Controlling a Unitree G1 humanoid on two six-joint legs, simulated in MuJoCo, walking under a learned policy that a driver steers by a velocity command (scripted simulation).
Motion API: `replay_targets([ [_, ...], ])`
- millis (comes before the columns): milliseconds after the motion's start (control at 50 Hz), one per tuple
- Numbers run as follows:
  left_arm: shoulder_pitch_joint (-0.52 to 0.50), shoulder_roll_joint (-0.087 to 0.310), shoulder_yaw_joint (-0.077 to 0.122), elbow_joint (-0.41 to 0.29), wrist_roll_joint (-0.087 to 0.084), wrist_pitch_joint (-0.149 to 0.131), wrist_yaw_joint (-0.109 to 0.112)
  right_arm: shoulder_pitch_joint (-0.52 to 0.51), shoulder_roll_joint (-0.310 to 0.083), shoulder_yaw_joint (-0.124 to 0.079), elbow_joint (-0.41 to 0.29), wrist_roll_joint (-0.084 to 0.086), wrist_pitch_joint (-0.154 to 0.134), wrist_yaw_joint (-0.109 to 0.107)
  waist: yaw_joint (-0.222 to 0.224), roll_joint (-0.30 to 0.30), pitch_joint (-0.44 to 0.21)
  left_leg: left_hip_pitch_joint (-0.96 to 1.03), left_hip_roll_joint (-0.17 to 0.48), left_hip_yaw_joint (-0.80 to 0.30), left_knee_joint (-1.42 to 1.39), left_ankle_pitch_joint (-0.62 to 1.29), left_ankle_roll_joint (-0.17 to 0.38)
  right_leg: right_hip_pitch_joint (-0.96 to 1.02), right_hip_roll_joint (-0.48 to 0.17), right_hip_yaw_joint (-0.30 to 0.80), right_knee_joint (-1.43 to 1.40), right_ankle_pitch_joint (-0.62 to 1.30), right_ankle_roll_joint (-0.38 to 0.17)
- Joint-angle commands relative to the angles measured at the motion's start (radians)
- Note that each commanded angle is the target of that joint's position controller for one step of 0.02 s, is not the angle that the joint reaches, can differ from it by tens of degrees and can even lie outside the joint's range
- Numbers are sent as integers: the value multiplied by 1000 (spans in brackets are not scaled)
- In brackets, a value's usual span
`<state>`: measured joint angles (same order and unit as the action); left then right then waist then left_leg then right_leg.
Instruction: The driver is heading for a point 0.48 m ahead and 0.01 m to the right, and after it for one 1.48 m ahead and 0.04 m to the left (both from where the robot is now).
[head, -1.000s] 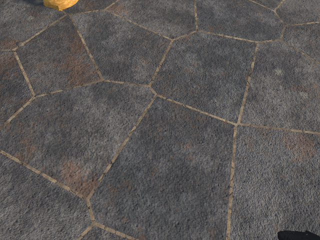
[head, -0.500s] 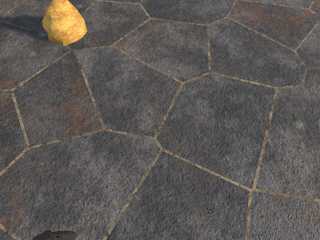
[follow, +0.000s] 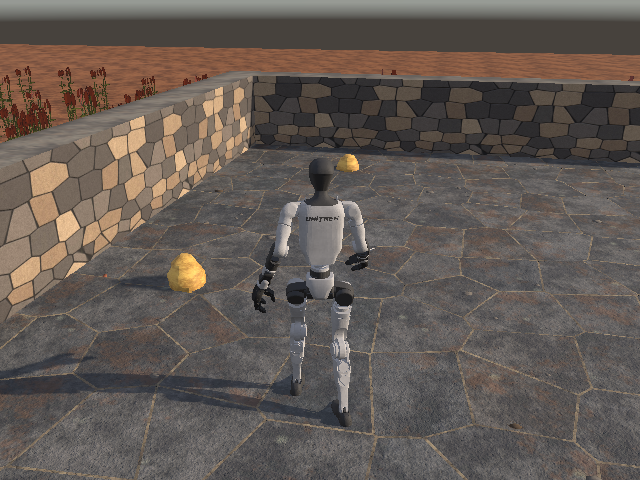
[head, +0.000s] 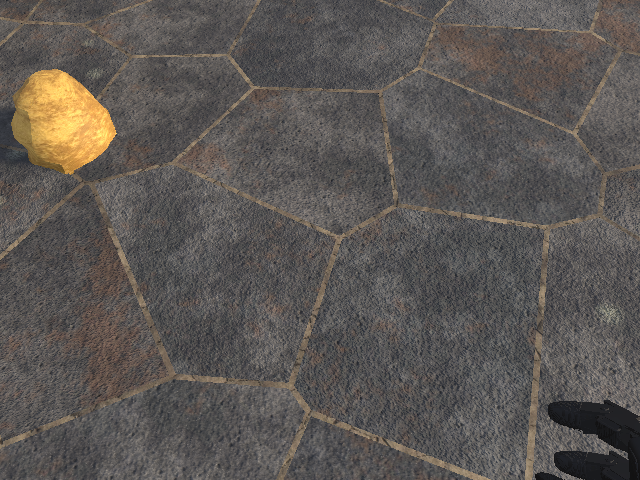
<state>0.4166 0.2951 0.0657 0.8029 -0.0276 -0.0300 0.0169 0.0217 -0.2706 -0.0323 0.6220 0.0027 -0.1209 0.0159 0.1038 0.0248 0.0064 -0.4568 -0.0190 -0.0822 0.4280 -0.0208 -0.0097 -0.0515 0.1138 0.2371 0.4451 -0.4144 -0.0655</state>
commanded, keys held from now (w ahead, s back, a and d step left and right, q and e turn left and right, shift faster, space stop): w+e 0.18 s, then w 0.26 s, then w+q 0.02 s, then q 0.54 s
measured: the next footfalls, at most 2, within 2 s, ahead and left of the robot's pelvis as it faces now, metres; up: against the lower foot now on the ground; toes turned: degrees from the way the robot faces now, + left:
left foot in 0.02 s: +0.17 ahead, +0.12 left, +0.00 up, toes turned -5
right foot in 0.50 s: +0.39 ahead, -0.19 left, +0.00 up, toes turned -13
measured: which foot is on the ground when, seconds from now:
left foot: up 0.00-0.00, down 0.02-0.52, up 0.54-0.96, down 0.98-1.00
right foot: down 0.00-0.02, up 0.04-0.48, down 0.50-0.98, up 1.00-1.00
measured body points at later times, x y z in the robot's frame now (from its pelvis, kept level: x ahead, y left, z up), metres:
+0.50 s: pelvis +0.26 -0.04 -0.01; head +0.29 -0.05 +0.44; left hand +0.55 +0.12 -0.07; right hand +0.17 -0.32 -0.13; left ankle +0.13 +0.13 -0.73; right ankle +0.36 -0.17 -0.73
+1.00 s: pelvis +0.40 -0.06 +0.00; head +0.44 -0.04 +0.45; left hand +0.53 +0.23 -0.12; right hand +0.57 -0.33 -0.09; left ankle +0.45 +0.04 -0.73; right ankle +0.35 -0.18 -0.72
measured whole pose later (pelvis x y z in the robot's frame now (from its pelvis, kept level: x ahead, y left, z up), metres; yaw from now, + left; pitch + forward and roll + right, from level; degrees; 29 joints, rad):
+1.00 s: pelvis +0.40 -0.06 +0.00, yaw +2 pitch +1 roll -2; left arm 0.13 0.30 0.08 0.81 -0.01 0.00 0.02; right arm 0.15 -0.29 -0.08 0.68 0.00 0.04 0.02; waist 0.00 -0.01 0.05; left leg -0.39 0.03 0.04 0.58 -0.19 0.05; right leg -0.21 -0.08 -0.24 0.61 -0.37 0.02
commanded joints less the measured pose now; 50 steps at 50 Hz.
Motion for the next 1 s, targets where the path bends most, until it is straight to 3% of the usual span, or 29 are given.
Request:
replay_targets([
  [20,-67,61,5,-100,27,-13,-3,303,-225,-85,-18,-16,-18,-22,-214,-18,-268,591,228,-187,13,-72,125,-247,-115,62,392,318,-29],
  [40,84,2,-16,-125,-1,-25,-6,361,-285,-99,20,-21,-2,-16,-141,309,-363,861,445,-633,-56,-232,295,-596,6,-55,682,-186,26],
  [60,69,111,2,-99,-16,-25,-2,340,-188,-82,9,-1,4,-12,-162,204,-285,801,448,-693,-99,-439,279,-715,-91,-44,806,-160,39],
  [80,-44,162,18,-111,-11,-19,-3,299,-129,-66,2,0,9,-16,-190,100,-151,677,392,-522,-118,-416,231,-736,-123,-62,831,-62,47],
  [100,-98,151,19,-123,0,-15,-2,253,-116,-58,4,-8,13,-15,-173,34,-75,556,345,-394,-141,-289,205,-709,-154,-92,814,11,57],
  [120,-132,139,22,-137,10,-14,-6,225,-98,-52,14,-11,16,-14,-155,36,-21,472,307,-309,-167,-193,197,-696,-177,-96,772,56,64],
  [140,-130,120,23,-143,5,-10,-13,210,-88,-47,21,-17,15,-15,-133,62,-1,409,277,-232,-195,-135,185,-658,-201,-104,747,82,65],
  [180,-129,74,14,-155,-2,1,-20,205,-91,-52,38,-10,7,-12,-118,87,8,354,263,-142,-240,-71,195,-635,-218,-131,709,105,73],
  [260,-199,32,-5,-184,13,-3,-27,229,-139,-66,86,-6,0,-6,-119,41,17,343,263,-36,-284,54,228,-641,-222,-133,511,229,83],
  [340,-332,22,-20,-208,15,-27,-51,258,-173,-70,123,13,13,-6,-159,26,39,341,231,71,-286,91,200,-553,-195,-205,254,409,66],
  [420,-426,48,-16,-250,9,-34,-63,333,-208,-77,177,31,34,-7,-169,46,55,455,286,61,-244,141,179,-534,-172,-230,140,342,27],
  [460,-378,79,-1,-245,15,-36,-62,336,-222,-77,194,37,48,-11,-120,64,19,483,288,70,-144,346,156,-410,-135,-262,84,285,-7],
  [480,-255,113,20,-209,24,-38,-56,326,-213,-69,200,37,56,-14,-45,56,-49,452,244,100,11,501,125,-221,-103,-283,25,341,-33],
  [500,-118,172,44,-175,38,-38,-44,333,-184,-54,193,24,53,-17,15,38,-156,321,188,126,213,417,78,36,-162,-228,47,482,-63],
  [520,-14,272,60,-171,75,-32,-27,391,-78,-15,148,-5,39,-13,12,-173,-330,-63,50,162,608,-72,-7,443,-465,157,73,678,-200],
  [540,-7,233,48,-173,65,-23,-25,444,-92,-14,186,4,28,-13,10,-245,-471,-130,-22,-7,812,-623,-27,448,-584,370,0,860,-284],
  [560,-55,172,29,-170,54,-22,-29,392,-183,-45,187,34,32,-13,13,-164,-349,-170,25,-67,874,-605,-27,324,-535,187,6,947,-247],
  [580,-113,131,17,-162,43,-26,-33,343,-164,-42,174,41,39,-16,-24,-151,-229,-209,68,-27,831,-569,-25,220,-475,41,-1,970,-205],
  [600,-175,99,10,-152,36,-31,-37,328,-142,-42,180,28,51,-25,-61,-112,-159,-199,99,-6,762,-507,-32,109,-428,-34,-42,905,-173],
  [620,-221,75,5,-150,34,-37,-40,333,-138,-48,186,19,73,-32,-94,-131,-118,-132,122,4,723,-454,-38,-2,-401,-93,-90,867,-155],
  [660,-286,74,10,-141,53,-50,-41,378,-100,-47,199,18,112,-41,-143,-137,-98,-15,108,28,719,-362,-58,-152,-389,-175,-163,870,-165],
  [720,-329,94,20,-118,55,-54,-20,323,-83,-49,151,8,134,-48,-155,-140,-57,-41,120,31,601,-249,-67,-186,-393,-264,-209,816,-170],
  [800,-316,118,29,-86,45,-27,10,222,-72,-45,96,6,135,-22,-117,-123,-57,-11,124,64,408,-112,-47,-135,-392,-339,-213,712,-156],
  [880,-298,155,43,-60,22,3,9,157,-100,-58,39,5,152,3,-97,-111,-39,-17,113,93,310,-196,-13,-59,-440,-332,-155,632,-144],
  [940,-310,168,50,-51,-2,19,10,163,-106,-69,13,7,162,14,-118,-109,-36,37,80,134,177,-212,32,-27,-446,-340,-39,630,-95],
  [960,-294,156,49,-40,-6,22,10,192,-119,-78,16,4,159,11,-133,-84,-52,121,51,145,84,-120,58,-43,-409,-371,51,629,-54],
  [980,-230,131,45,-24,10,21,8,252,-194,-105,23,1,155,-5,-141,32,-102,272,75,59,6,208,104,-109,-325,-424,232,544,19],
  [1000,-246,81,26,-69,58,14,3,290,-320,-133,8,-9,152,-28,-123,301,-134,491,308,-284,24,670,266,-427,-170,-469,554,22,122],
])
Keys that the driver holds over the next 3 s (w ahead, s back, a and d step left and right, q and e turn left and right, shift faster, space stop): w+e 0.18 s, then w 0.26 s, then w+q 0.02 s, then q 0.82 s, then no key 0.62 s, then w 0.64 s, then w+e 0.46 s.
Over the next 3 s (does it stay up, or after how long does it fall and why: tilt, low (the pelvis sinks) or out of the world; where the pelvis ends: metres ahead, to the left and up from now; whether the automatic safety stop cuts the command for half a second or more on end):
stays up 0.84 0.08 0.01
